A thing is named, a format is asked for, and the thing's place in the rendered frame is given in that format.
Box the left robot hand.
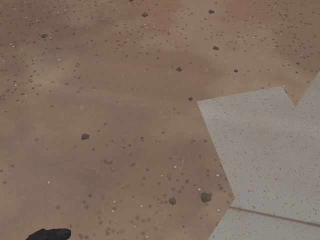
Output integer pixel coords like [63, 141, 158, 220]
[26, 228, 71, 240]

